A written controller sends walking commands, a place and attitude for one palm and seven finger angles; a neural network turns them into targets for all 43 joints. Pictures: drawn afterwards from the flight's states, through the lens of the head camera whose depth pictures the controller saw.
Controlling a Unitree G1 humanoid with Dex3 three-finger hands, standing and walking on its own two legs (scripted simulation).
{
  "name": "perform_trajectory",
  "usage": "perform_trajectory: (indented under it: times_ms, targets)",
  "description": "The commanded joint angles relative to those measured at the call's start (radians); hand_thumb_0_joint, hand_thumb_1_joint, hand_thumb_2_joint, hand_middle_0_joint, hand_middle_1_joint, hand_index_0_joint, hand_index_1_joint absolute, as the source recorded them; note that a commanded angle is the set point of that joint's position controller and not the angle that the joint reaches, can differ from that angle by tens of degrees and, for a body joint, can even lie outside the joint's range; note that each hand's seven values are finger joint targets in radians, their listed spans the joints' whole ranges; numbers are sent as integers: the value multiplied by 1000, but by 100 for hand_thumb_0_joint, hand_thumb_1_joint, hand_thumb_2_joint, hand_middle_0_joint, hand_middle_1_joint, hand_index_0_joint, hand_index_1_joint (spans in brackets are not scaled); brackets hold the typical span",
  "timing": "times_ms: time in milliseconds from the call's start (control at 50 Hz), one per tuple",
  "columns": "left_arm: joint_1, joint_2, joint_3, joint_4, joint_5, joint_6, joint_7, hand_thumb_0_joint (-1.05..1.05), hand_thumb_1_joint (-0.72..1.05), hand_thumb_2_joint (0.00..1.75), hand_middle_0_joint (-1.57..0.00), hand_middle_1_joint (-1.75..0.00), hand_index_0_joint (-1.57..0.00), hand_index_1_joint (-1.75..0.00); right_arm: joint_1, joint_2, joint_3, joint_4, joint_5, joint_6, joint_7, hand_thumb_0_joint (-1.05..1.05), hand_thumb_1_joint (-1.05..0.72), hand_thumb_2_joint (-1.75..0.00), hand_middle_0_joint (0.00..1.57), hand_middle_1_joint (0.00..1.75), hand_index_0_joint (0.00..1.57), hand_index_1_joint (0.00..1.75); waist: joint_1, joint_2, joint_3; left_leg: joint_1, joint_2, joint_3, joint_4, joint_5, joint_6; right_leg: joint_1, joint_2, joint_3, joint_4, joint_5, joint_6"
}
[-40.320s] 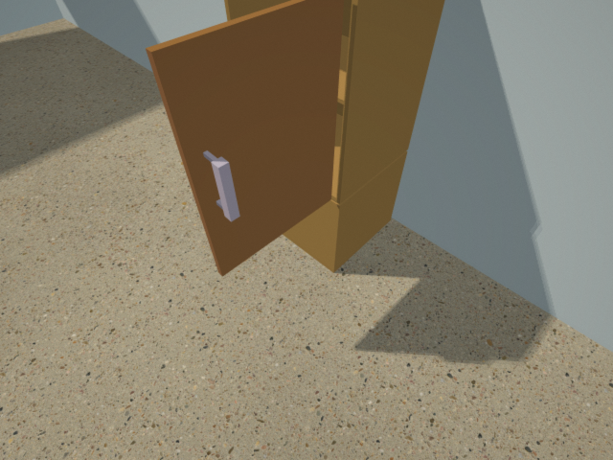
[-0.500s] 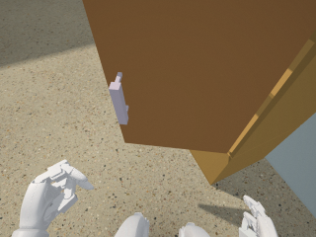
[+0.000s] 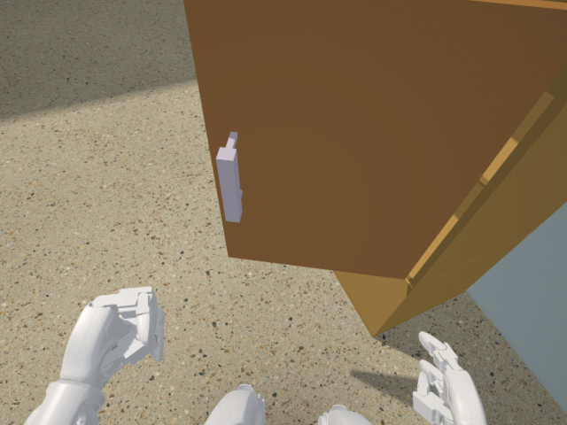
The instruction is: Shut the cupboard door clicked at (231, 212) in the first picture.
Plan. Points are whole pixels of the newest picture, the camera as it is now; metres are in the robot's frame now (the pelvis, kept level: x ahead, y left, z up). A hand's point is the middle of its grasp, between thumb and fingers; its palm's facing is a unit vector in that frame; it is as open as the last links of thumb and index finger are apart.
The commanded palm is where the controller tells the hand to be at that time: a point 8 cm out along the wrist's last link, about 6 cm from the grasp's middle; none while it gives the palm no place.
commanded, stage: raise the hand and make a fist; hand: left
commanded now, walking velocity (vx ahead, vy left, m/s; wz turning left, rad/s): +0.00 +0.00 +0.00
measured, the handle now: (233, 178) +0.47 +0.12 +0.06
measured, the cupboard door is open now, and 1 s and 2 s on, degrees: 59 59 59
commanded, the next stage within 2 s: bring the fist close to the handle in 0.44 s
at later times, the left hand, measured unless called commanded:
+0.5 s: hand (156, 325) +0.23 +0.18 +0.06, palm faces -0.06 -1.00 -0.04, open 3.1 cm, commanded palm +0.20 +0.23 +0.06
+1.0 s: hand (200, 276) +0.29 +0.14 +0.06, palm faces -0.08 -1.00 -0.02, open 3.1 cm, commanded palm +0.28 +0.19 +0.06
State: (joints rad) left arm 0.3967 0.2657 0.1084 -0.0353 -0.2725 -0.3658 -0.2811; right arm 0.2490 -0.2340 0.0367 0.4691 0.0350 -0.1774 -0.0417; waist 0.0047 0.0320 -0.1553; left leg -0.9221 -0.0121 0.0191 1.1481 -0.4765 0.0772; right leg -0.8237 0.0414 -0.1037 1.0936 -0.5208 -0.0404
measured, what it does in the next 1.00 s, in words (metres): stands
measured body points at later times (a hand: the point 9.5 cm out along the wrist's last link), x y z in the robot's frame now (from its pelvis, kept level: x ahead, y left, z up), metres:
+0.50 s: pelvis +0.00 -0.01 +0.00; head +0.06 -0.01 +0.45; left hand +0.22 +0.23 +0.06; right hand +0.19 -0.24 -0.07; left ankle +0.05 +0.07 -0.65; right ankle +0.01 -0.10 -0.65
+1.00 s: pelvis +0.01 -0.02 +0.00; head +0.07 -0.02 +0.45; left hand +0.29 +0.19 +0.07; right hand +0.17 -0.26 -0.08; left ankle +0.05 +0.07 -0.65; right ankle +0.01 -0.10 -0.65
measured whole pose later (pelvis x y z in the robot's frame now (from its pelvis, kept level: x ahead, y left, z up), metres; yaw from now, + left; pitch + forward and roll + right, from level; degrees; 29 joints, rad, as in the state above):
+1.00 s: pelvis +0.01 -0.02 +0.00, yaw +0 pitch +15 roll -2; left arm 0.13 0.23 0.07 0.11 -0.24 -0.34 -0.19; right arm 0.26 -0.25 0.02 0.52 0.04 -0.14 -0.03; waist -0.02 0.05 -0.17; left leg -0.92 0.00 0.03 1.14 -0.49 0.06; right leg -0.84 0.05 -0.09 1.11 -0.54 -0.06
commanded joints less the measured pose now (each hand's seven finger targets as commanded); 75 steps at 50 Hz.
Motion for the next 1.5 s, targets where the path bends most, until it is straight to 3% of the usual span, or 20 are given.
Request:
perform_trajectory:
  times_ms: [0,80,120,220,260,300,380,440,540,640,740,800,860,880,940,1060,1160,1260,1360,1480]
  targets:
    - [-73,122,115,-244,-40,-132,44,0,90,90,-130,-150,-130,-150,-44,-139,-63,-125,-2,-54,-1,0,-90,-90,20,30,20,30,3,93,-181,270,33,-161,-242,120,-78,19,7,48,-134,130,-13]
    - [-28,50,27,-60,-22,-42,-12,0,90,90,-130,-150,-130,-150,-37,-159,-68,-129,12,-40,5,0,-90,-90,20,30,20,30,-23,-4,-82,169,29,-151,-248,30,-61,13,3,55,-174,79,-2]
    - [-38,72,32,-54,-30,-4,-45,0,90,90,-130,-150,-130,-150,-34,-167,-72,-146,21,-41,0,0,-90,-90,20,30,20,30,-19,-36,-101,153,21,-134,-238,31,-52,51,-4,78,-203,63,2]
    - [-110,159,135,-260,-59,-76,-11,0,90,90,-130,-150,-130,-150,-36,-149,-73,-151,9,-59,-9,0,-90,-90,20,30,20,30,17,33,-238,233,18,-117,-213,177,-56,116,-4,83,-165,166,-8]
    - [-125,190,171,-301,-59,-129,28,0,90,90,-130,-150,-130,-150,-36,-142,-70,-131,-2,-66,-6,0,-90,-90,20,30,20,30,25,72,-239,243,20,-125,-205,208,-64,97,4,77,-136,194,-16]
    - [-91,134,129,-260,-46,-157,46,0,90,90,-130,-150,-130,-150,-38,-136,-68,-116,-2,-64,3,0,-90,-90,20,30,20,30,13,89,-200,239,24,-124,-205,198,-68,55,2,67,-126,178,-14]
    - [-32,69,54,-104,-25,-103,10,0,90,90,-130,-150,-130,-150,-38,-153,-76,-114,7,-48,13,0,-90,-90,20,30,20,30,-13,30,-135,176,24,-123,-207,103,-59,23,0,71,-148,121,-3]
    - [-38,85,47,-101,-32,-36,-33,0,90,90,-130,-150,-130,-150,-30,-162,-79,-137,19,-38,7,0,-90,-90,20,30,20,30,-14,-21,-160,163,15,-109,-202,117,-47,79,-5,90,-179,137,4]
    - [-123,144,118,-259,-63,-76,-15,0,90,90,-130,-150,-130,-150,-34,-146,-73,-142,11,-44,-10,0,-90,-90,20,30,20,30,1,6,-240,203,14,-98,-178,202,-44,132,-7,99,-163,210,2]
    - [-226,85,62,-160,-32,-136,39,0,90,90,-130,-150,-130,-150,-33,-142,-65,-94,2,-53,-3,0,-90,-90,20,30,20,30,-34,16,-146,160,23,-112,-157,111,-50,1,-1,88,-140,113,-1]
    - [-231,71,2,-73,-3,-34,0,0,90,90,-130,-150,-130,-150,-23,-161,-71,-112,15,-30,3,0,-90,-90,20,30,20,30,-26,2,-206,154,17,-99,-165,110,-40,61,-13,114,-171,119,7]
    - [-321,115,35,-110,-2,5,12,0,90,90,-130,-150,-130,-150,-26,-158,-68,-124,15,-13,-2,0,-90,-90,20,30,20,30,-20,-4,-256,166,13,-86,-160,171,-34,129,-20,132,-179,186,12]
    - [-403,149,95,-154,-9,-20,73,0,90,90,-130,-150,-130,-150,-31,-148,-63,-113,8,-7,-5,0,-90,-90,20,30,20,30,-7,6,-272,186,15,-88,-164,208,-38,152,-14,122,-164,228,4]
    - [-431,100,52,-146,0,-34,88,0,90,90,-130,-150,-130,-150,-42,-138,-59,-108,6,-9,-3,0,-90,-90,20,30,20,30,-14,22,-268,200,16,-85,-166,217,-40,138,-15,116,-156,242,5]
    - [-455,68,37,-56,10,-62,125,0,90,90,-130,-150,-130,-150,-32,-136,-60,-78,3,-9,8,0,-90,-90,20,30,20,30,-27,-3,-226,177,16,-85,-163,180,-43,100,-14,115,-161,203,8]
    - [-505,19,-57,105,53,-8,87,0,90,90,-130,-150,-130,-150,-10,-159,-68,-73,8,25,20,0,-90,-90,20,30,20,30,-41,-15,-210,183,16,-82,-178,181,-38,94,-21,119,-176,224,12]
    - [-669,51,-20,12,47,-32,136,0,90,90,-130,-150,-130,-150,-9,-157,-72,-67,4,34,14,0,-90,-90,20,30,20,30,-34,-2,-323,271,21,-92,-183,249,-42,124,-18,104,-157,288,6]
    - [-710,41,-3,111,81,-82,214,0,90,90,-130,-150,-130,-150,-2,-149,-74,-27,-6,42,27,0,-90,-90,20,30,20,30,-33,-20,-313,270,23,-90,-175,275,-46,100,-14,99,-139,311,5]
    - [-788,-29,-83,303,122,-34,210,0,90,90,-130,-150,-130,-150,19,-156,-75,-13,-6,78,44,0,-90,-90,20,30,20,30,-61,-47,-243,242,23,-86,-185,218,-45,56,-16,101,-163,274,11]
    - [-987,-41,-79,260,104,-56,233,0,90,90,-130,-150,-130,-150,21,-151,-80,-10,-5,94,41,0,-90,-90,20,30,20,30,-64,-28,-346,320,25,-86,-180,279,-48,86,-18,101,-159,334,11]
